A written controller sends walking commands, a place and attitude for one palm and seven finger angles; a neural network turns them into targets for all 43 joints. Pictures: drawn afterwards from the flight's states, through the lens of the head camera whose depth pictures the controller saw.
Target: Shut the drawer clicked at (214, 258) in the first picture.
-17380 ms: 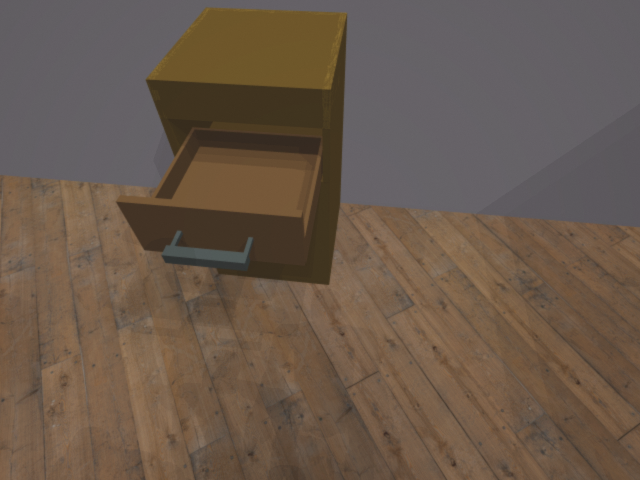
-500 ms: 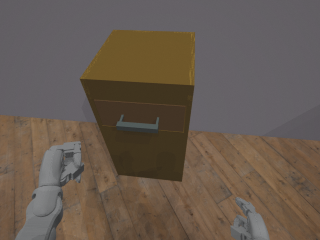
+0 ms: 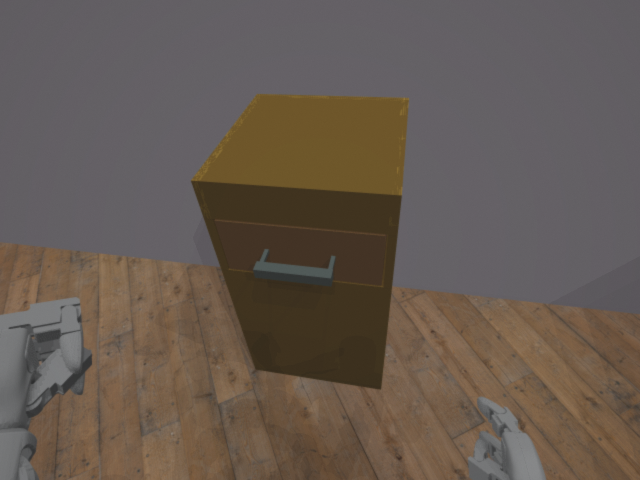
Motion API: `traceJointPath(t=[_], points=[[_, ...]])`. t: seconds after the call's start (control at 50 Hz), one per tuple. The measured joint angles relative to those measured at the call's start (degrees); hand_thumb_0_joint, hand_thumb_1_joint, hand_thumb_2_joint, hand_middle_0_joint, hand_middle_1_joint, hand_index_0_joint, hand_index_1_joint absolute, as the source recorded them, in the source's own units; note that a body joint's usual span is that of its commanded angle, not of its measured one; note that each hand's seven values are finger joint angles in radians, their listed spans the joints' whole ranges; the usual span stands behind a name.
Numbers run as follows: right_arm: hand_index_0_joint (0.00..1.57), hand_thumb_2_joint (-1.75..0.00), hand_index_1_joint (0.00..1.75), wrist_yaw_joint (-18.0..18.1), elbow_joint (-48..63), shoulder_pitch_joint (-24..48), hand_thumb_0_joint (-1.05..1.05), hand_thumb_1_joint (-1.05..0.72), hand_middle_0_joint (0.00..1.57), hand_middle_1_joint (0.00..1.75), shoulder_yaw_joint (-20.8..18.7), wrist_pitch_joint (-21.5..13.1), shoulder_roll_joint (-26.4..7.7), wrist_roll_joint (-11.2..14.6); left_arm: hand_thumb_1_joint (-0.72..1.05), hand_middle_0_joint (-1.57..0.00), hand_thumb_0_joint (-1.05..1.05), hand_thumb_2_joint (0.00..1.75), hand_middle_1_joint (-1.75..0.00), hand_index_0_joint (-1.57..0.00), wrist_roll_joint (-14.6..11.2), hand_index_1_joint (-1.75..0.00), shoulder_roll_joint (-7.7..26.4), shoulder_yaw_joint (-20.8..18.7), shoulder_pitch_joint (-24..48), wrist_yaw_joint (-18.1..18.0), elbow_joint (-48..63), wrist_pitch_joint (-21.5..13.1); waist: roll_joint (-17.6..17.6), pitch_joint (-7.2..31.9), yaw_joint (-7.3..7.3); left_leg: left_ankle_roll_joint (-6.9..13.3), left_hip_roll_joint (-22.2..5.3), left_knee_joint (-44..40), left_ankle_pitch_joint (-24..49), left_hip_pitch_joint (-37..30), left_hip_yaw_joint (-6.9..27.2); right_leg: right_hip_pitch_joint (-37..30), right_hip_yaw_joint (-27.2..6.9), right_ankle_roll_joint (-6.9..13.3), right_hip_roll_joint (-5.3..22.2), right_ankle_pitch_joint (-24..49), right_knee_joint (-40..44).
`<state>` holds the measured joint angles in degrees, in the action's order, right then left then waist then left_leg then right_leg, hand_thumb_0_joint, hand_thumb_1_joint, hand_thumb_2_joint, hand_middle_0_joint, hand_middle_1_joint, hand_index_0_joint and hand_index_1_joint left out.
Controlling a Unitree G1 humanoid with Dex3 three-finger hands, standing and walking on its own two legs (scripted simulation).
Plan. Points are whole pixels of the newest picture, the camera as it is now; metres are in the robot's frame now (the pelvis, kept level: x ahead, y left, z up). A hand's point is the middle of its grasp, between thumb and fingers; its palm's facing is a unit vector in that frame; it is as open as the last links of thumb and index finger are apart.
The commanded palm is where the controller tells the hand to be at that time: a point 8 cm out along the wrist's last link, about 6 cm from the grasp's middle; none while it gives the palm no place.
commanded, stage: draw the hand back to the body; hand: left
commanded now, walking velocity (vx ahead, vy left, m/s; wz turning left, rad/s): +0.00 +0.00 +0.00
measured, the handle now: (296, 265) +0.60 +0.15 -0.16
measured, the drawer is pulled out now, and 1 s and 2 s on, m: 0.00 0.00 0.00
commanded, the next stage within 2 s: step back with the hand held close in 0.02 s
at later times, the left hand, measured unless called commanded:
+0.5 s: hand (81, 376) +0.16 +0.25 +0.15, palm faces +0.30 -0.81 -0.50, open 3.2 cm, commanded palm +0.10 +0.29 +0.18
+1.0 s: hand (12, 441) +0.10 +0.27 +0.16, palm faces +0.37 -0.80 -0.47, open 3.2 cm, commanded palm +0.03 +0.31 +0.18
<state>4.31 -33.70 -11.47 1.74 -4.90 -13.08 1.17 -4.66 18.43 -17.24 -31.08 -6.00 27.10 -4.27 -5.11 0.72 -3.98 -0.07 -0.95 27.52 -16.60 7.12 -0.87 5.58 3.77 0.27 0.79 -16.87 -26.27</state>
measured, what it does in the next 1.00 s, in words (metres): shifts its weight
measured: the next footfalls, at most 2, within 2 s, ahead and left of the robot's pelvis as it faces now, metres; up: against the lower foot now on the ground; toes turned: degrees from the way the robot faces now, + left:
right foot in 1.58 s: -0.22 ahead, -0.09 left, +0.00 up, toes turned +4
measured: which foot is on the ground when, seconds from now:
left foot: down 0.00-1.00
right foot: down 0.00-1.00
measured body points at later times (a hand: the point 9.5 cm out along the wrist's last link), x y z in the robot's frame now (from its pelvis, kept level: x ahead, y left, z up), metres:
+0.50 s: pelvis -0.03 +0.01 +0.00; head -0.01 +0.00 +0.45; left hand +0.14 +0.29 +0.18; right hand +0.13 -0.24 -0.09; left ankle -0.01 +0.12 -0.74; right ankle -0.02 -0.11 -0.74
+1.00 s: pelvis -0.09 +0.02 -0.01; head -0.06 +0.04 +0.44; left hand +0.07 +0.31 +0.18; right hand +0.08 -0.21 -0.09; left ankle -0.01 +0.12 -0.74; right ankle -0.02 -0.11 -0.74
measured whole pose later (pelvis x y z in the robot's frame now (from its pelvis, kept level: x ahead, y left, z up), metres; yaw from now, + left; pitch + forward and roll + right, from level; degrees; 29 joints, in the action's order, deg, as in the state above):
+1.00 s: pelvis -0.09 +0.02 -0.01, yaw +1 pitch +0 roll -2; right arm 4.1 -31.9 -11.6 -0.1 -3.0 -12.1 0.0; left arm -1.6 22.6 -21.8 -35.5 -8.9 34.2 -14.7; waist -0.7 -2.9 0.3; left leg 2.0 -0.5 33.5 -10.5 23.8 0.6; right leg 19.8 2.6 -0.9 -0.2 -9.4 -28.5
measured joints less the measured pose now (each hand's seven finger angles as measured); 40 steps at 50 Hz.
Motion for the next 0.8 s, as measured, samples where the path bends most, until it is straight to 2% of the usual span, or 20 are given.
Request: traceJointPath(t=[0.18,0.28,0.38,0.56,0.8], points=[[0.20,-0.90,0.30,0.6,-0.6,-1.0,0.02,-0.90,0.21,0.30,-0.1,-1.5,0.2,-0.2,0.89,-1.40,0.02,0.90,-1.60,-1.40,0.5,-1.60,-0.1,1.2,0.2,0.1,-0.7,-0.5,0.7,-0.6,0.82,-0.4,-0.7,0.3,0.3,0.1,0.0,0.0,0.0,0.5,-0.7,0.5,0.0],[0.20,-0.90,0.30,-0.4,0.1,-0.3,0.02,-0.90,0.21,0.30,-0.9,0.9,-0.2,-0.7,0.89,-1.40,0.01,0.90,-1.60,-1.40,1.3,-1.60,1.1,-2.7,-0.4,-0.2,-0.4,-5.3,0.8,-0.7,3.16,-0.4,-1.0,1.4,0.7,3.7,0.5,2.6,0.4,0.4,-1.1,1.8,0.8],[0.20,-0.90,0.30,-0.3,0.8,0.1,0.02,-0.90,0.21,0.30,-2.3,3.3,-0.9,-0.7,0.89,-1.40,0.01,0.90,-1.60,-1.40,1.5,-1.60,1.6,-2.5,-3.8,-0.3,1.0,-6.5,1.8,-1.9,4.25,0.4,0.0,-0.2,2.4,5.4,-0.6,5.5,-0.6,-0.4,0.0,2.8,0.5],[0.20,-0.90,0.30,0.3,1.4,0.7,0.02,-0.90,0.20,0.30,-2.9,4.9,0.0,-0.6,0.89,-1.40,0.01,0.90,-1.60,-1.40,1.4,-1.60,4.4,-3.4,-6.1,-1.2,4.5,-6.9,3.4,-3.4,4.02,1.2,0.7,0.4,4.1,8.6,-1.0,8.8,-1.0,-1.1,0.8,4.5,-0.3],[0.20,-0.90,0.30,-0.1,2.8,1.4,0.02,-0.90,0.21,0.30,-1.6,3.1,1.3,-0.7,0.89,-1.40,0.01,0.90,-1.60,-1.40,2.3,-1.60,4.0,-4.1,-5.3,-2.4,6.0,-8.8,4.0,-3.2,3.72,1.8,0.6,4.0,5.4,13.8,-0.1,12.7,-0.1,-1.3,0.7,6.6,-2.0]])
